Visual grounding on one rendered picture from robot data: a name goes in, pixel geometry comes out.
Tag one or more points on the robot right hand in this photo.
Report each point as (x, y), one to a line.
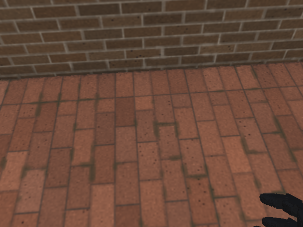
(289, 204)

